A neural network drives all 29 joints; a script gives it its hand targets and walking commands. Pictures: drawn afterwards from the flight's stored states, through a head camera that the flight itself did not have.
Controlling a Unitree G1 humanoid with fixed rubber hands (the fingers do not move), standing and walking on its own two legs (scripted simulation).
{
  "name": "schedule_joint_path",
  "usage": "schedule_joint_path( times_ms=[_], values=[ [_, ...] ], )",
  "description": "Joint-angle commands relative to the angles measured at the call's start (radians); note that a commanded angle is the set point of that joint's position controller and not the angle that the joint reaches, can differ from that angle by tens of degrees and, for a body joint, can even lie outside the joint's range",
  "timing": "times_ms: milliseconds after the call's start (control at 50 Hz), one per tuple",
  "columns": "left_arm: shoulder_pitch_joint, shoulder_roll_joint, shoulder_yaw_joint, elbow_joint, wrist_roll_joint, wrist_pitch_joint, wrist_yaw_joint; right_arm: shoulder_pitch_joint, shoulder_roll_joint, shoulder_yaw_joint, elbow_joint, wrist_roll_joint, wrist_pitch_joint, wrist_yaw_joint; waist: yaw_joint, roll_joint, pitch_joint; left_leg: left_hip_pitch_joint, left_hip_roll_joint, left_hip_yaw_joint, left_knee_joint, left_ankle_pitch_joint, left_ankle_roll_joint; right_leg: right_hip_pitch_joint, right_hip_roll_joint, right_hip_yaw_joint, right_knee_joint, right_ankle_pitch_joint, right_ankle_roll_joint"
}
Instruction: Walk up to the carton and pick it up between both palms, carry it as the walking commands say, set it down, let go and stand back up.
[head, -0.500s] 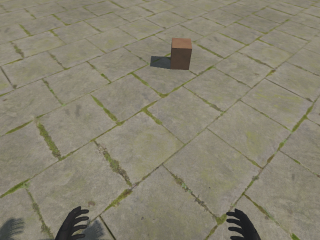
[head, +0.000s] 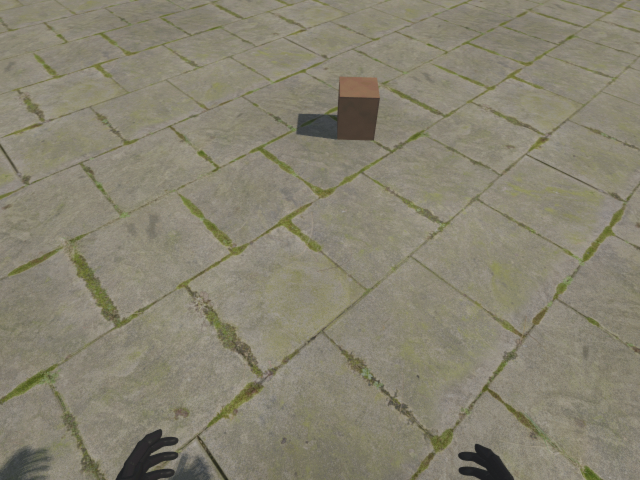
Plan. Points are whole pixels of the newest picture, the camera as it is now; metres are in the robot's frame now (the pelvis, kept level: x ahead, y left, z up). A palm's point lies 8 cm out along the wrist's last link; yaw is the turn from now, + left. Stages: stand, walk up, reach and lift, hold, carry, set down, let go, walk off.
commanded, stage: walk up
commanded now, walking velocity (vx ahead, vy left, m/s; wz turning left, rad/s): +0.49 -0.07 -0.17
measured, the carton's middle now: (356, 108) +1.95 -0.20 -0.63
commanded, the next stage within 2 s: none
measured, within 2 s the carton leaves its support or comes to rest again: neither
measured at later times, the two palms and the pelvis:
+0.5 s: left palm (138, 462) +0.17 +0.25 -0.13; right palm (457, 352) +0.32 -0.21 -0.09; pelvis +0.17 +0.02 -0.01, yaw -2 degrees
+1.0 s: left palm (208, 284) +0.44 +0.20 -0.09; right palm (467, 296) +0.44 -0.27 -0.12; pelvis +0.36 -0.04 +0.00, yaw -3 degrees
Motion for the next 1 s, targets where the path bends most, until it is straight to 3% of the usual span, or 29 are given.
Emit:
schedule_joint_path(
  times_ms=[0,20,40,60,80,100,140,180,320,340,380,400,420,440,460,500,520,580,660,700,740,780,800,820,840,860,900,920,980],
  values=[
    [0.05,0.135,-0.017,0.005,0.012,-0.058,-0.022,-0.057,-0.278,-0.086,-0.009,-0.022,-0.035,-0.001,0.014,0.177,-0.025,0.082,0.274,-0.207,-0.393,-0.249,0.099,-0.003,-0.015,-0.057,-0.138,0.007,-0.003],
    [0.141,0.128,-0.019,0.037,0.011,-0.065,-0.017,-0.117,-0.267,-0.088,-0.026,-0.023,-0.032,0.004,0.067,0.164,-0.049,-0.004,0.212,-0.114,-0.322,-0.184,0.051,0.173,0.008,-0.088,-0.26,0.072,-0.009],
    [0.274,0.187,0.0,0.072,0.019,-0.072,-0.008,-0.121,-0.223,-0.084,-0.041,-0.024,-0.033,0.008,0.131,0.003,-0.111,-0.124,0.114,-0.013,-0.054,-0.13,0.007,0.346,-0.096,0.109,-0.349,0.019,-0.041],
    [0.35,0.299,0.033,0.089,0.024,-0.078,-0.002,-0.156,-0.158,-0.07,-0.092,-0.017,-0.043,0.015,0.18,-0.296,-0.079,-0.402,0.001,0.055,0.262,-0.152,-0.03,0.452,-0.312,0.526,-0.461,-0.024,-0.119],
    [0.395,0.328,0.032,0.106,0.025,-0.072,0.009,-0.205,-0.165,-0.073,-0.112,-0.015,-0.044,0.016,0.186,-0.265,-0.039,-0.561,0.016,-0.005,0.387,-0.198,-0.034,0.51,-0.397,0.705,-0.48,0.038,-0.2],
    [0.39,0.312,0.029,0.106,0.027,-0.075,0.019,-0.256,-0.164,-0.077,-0.117,-0.015,-0.052,0.018,0.189,-0.194,0.002,-0.645,0.034,-0.042,0.474,-0.173,-0.037,0.524,-0.404,0.713,-0.46,0.143,-0.23],
    [0.363,0.25,0.015,0.107,0.037,-0.082,0.031,-0.264,-0.16,-0.073,-0.101,-0.013,-0.062,0.028,0.169,-0.097,0.022,-0.656,0.057,-0.039,0.525,-0.088,-0.045,0.532,-0.327,0.53,-0.379,0.462,-0.204],
    [0.337,0.211,0.005,0.106,0.031,-0.083,0.037,-0.246,-0.149,-0.07,-0.069,-0.012,-0.052,0.036,0.15,-0.137,0.046,-0.586,0.038,0.001,0.522,-0.076,-0.051,0.475,-0.256,0.395,-0.369,0.604,-0.154],
    [0.263,0.216,0.014,0.113,0.022,-0.073,0.037,-0.337,-0.117,-0.043,-0.036,0.001,-0.032,0.05,0.109,-0.17,0.174,-0.364,0.039,0.054,0.158,0.017,-0.043,0.304,-0.247,0.255,-0.462,0.504,-0.147],
    [0.24,0.226,0.014,0.114,0.019,-0.07,0.037,-0.316,-0.115,-0.04,-0.03,0.003,-0.036,0.049,0.086,-0.179,0.152,-0.272,0.013,0.097,0.073,0.012,-0.034,0.282,-0.221,0.206,-0.429,0.587,-0.137],
    [0.192,0.249,0.018,0.115,0.003,-0.071,0.039,-0.088,-0.13,-0.051,0.035,-0.001,-0.048,0.036,-0.023,-0.133,-0.009,0.075,-0.049,0.166,-0.113,0.113,-0.012,0.221,-0.152,0.118,-0.192,0.782,-0.104],
    [0.194,0.219,0.011,0.11,-0.005,-0.08,0.04,0.075,-0.186,-0.071,0.093,-0.009,-0.066,0.021,-0.085,-0.062,-0.15,0.355,-0.005,0.083,-0.146,0.193,0.024,0.105,-0.107,0.083,0.043,0.786,-0.072],
    [0.199,0.164,-0.002,0.088,-0.009,-0.091,0.037,0.241,-0.277,-0.093,0.138,-0.032,-0.079,0.005,-0.145,0.141,-0.262,0.604,0.23,-0.238,-0.219,0.109,0.078,-0.156,-0.028,0.043,0.341,0.43,-0.027],
    [0.181,0.115,0.0,0.048,-0.009,-0.093,0.033,0.333,-0.378,-0.12,0.142,-0.026,-0.075,0.001,-0.128,0.355,-0.262,0.657,0.505,-0.689,-0.365,0.209,0.129,-0.364,0.052,0.013,0.526,-0.109,-0.003],
    [0.095,0.159,0.018,0.047,-0.004,-0.087,0.035,0.316,-0.347,-0.11,0.14,-0.015,-0.065,0.002,-0.125,0.221,-0.185,0.594,0.47,-0.673,-0.357,0.205,0.184,-0.405,0.006,0.084,0.597,-0.141,-0.009],
    [0.086,0.134,0.011,0.071,0.007,-0.072,0.021,0.225,-0.25,-0.082,0.126,-0.018,-0.07,-0.005,-0.08,0.043,-0.071,0.454,0.385,-0.487,-0.333,0.315,0.154,-0.431,-0.058,0.087,0.59,-0.005,0.012],
    [0.112,0.123,0.012,0.083,0.012,-0.056,0.009,0.205,-0.224,-0.081,0.121,-0.015,-0.072,-0.011,-0.056,0.02,-0.043,0.382,0.356,-0.423,-0.339,0.355,0.117,-0.398,-0.073,0.082,0.562,0.053,0.021],
    [0.085,0.109,0.01,0.084,0.03,-0.029,-0.018,0.171,-0.196,-0.078,0.093,-0.011,-0.083,-0.014,-0.033,0.121,-0.025,0.264,0.331,-0.286,-0.353,0.43,0.122,-0.352,-0.082,0.049,0.492,0.12,0.039],
    [-0.075,0.087,-0.012,0.053,0.033,-0.033,-0.041,0.172,-0.191,-0.09,0.085,-0.014,-0.082,-0.017,-0.042,0.117,0.004,0.253,0.345,-0.207,-0.403,0.378,0.134,-0.366,-0.108,0.012,0.212,0.163,0.046],
    [-0.116,0.085,-0.022,0.049,0.029,-0.036,-0.05,0.117,-0.203,-0.102,0.079,-0.015,-0.071,-0.018,-0.034,0.168,0.034,0.194,0.324,-0.144,-0.427,0.293,0.121,-0.271,-0.1,-0.025,0.025,0.167,0.04],
    [-0.084,0.085,-0.023,0.064,0.025,-0.046,-0.047,0.089,-0.218,-0.111,0.087,-0.012,-0.065,-0.015,-0.007,0.208,0.017,0.126,0.299,-0.09,-0.406,0.239,0.103,-0.106,-0.08,-0.065,-0.122,0.184,0.022],
    [0.062,0.123,-0.013,0.123,0.03,-0.067,-0.023,0.076,-0.23,-0.1,0.091,0.0,-0.067,-0.005,0.052,0.139,-0.122,0.104,0.201,-0.003,-0.189,0.33,0.069,0.168,-0.014,-0.115,-0.233,0.249,-0.008],
    [0.23,0.181,0.014,0.18,0.036,-0.085,-0.008,0.086,-0.188,-0.087,0.078,-0.013,-0.069,0.0,0.108,0.005,-0.236,-0.003,0.129,0.032,0.103,0.232,0.045,0.376,-0.091,0.005,-0.239,0.221,-0.036],
    [0.36,0.281,0.05,0.214,0.048,-0.09,0.005,0.08,-0.125,-0.07,0.041,-0.01,-0.069,0.008,0.147,-0.281,-0.244,-0.254,0.003,0.051,0.399,-0.149,0.005,0.477,-0.319,0.432,-0.367,-0.056,-0.084],
    [0.371,0.347,0.051,0.204,0.043,-0.079,0.013,0.068,-0.132,-0.069,0.018,-0.003,-0.059,0.012,0.135,-0.311,-0.196,-0.403,-0.02,-0.037,0.54,-0.224,0.004,0.477,-0.428,0.739,-0.512,-0.258,-0.118],
    [0.294,0.319,0.033,0.178,0.041,-0.076,0.016,0.029,-0.151,-0.083,0.01,-0.011,-0.06,0.015,0.105,-0.204,-0.12,-0.431,0.022,-0.083,0.601,-0.126,0.002,0.397,-0.4,0.748,-0.513,-0.33,-0.177],
    [0.16,0.232,0.018,0.149,0.031,-0.078,0.019,-0.034,-0.155,-0.089,0.025,-0.017,-0.059,0.022,0.062,-0.096,0.043,-0.418,0.081,-0.059,0.572,-0.002,-0.013,0.228,-0.301,0.502,-0.526,-0.225,-0.15],
    [0.131,0.206,0.014,0.139,0.027,-0.081,0.019,-0.016,-0.145,-0.088,0.035,-0.019,-0.049,0.025,0.041,-0.095,0.061,-0.365,0.09,-0.041,0.549,0.02,-0.019,0.162,-0.267,0.426,-0.531,-0.173,-0.119],
    [0.181,0.195,0.009,0.142,0.023,-0.093,0.024,-0.025,-0.125,-0.078,0.05,-0.02,-0.031,0.031,0.045,-0.141,0.057,-0.322,0.09,-0.018,0.481,0.032,-0.031,0.147,-0.256,0.356,-0.523,-0.033,-0.128]
  ],
)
